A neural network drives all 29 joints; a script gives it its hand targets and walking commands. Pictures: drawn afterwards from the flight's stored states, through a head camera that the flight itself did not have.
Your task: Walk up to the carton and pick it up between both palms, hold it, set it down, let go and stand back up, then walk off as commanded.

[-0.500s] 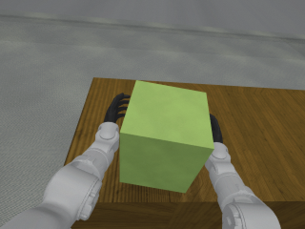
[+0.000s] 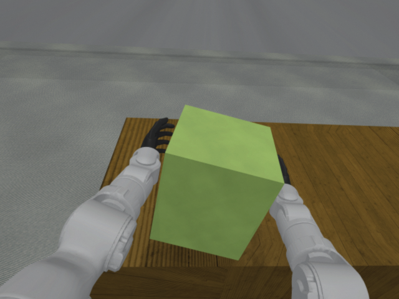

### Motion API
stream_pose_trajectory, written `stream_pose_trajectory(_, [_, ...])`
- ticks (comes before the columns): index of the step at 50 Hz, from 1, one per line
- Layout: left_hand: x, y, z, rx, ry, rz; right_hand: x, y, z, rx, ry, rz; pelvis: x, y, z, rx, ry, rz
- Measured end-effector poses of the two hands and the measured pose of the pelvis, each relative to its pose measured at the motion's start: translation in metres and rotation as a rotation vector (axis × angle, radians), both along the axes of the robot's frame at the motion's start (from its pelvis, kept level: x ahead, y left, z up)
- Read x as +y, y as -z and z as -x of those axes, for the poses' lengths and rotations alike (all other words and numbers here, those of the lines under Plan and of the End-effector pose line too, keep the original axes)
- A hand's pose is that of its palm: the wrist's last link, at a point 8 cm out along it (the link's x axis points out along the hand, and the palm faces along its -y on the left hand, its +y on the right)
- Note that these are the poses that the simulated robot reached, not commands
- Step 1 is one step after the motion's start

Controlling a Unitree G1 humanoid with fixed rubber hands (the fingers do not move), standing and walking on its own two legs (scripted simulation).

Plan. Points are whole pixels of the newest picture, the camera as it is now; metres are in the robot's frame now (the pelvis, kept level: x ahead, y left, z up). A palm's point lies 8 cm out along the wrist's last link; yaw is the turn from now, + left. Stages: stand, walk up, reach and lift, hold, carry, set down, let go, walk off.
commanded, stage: reach and lift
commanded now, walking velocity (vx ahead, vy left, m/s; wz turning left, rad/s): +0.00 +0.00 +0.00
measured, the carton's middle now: (211, 181) +0.39 -0.04 +0.06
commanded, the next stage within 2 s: hold in 1.52 s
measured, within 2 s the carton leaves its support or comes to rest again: neither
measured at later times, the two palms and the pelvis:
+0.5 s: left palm (147, 145) +0.40 +0.10 +0.15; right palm (286, 165) +0.37 -0.20 +0.12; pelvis +0.00 -0.02 +0.01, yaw +0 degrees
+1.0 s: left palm (136, 128) +0.40 +0.11 +0.20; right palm (282, 159) +0.36 -0.18 +0.15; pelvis +0.00 -0.01 +0.01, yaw +1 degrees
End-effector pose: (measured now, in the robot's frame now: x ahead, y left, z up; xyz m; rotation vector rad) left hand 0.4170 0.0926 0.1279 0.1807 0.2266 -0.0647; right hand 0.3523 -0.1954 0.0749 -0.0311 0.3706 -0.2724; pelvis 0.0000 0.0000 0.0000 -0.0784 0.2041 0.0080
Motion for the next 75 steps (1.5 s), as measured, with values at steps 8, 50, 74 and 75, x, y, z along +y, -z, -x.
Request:
stream_pose_trajectory(8, [-0.006, -0.002, 0.003, -0.023, -0.055, 0.056, -0.013, -0.023, -0.015, -0.024, -0.048, 0.032, -0.012, -0.002, -0.002, 0.003, 0.0, -0.016])
stream_pose_trajectory(50, [0.019, -0.074, 0.021, -0.009, -0.106, 0.006, 0.014, -0.073, -0.01, -0.013, -0.112, 0.02, -0.013, -0.009, 0.005, -0.061, -0.006, -0.02])
stream_pose_trajectory(74, [0.023, -0.09, 0.033, -0.035, -0.137, 0.017, 0.015, -0.094, -0.009, -0.049, -0.127, -0.003, -0.017, -0.014, -0.002, -0.116, -0.01, -0.026])
stream_pose_trajectory(75, [0.023, -0.092, 0.034, -0.038, -0.138, 0.018, 0.015, -0.096, -0.009, -0.052, -0.127, -0.003, -0.017, -0.014, -0.002, -0.118, -0.011, -0.026])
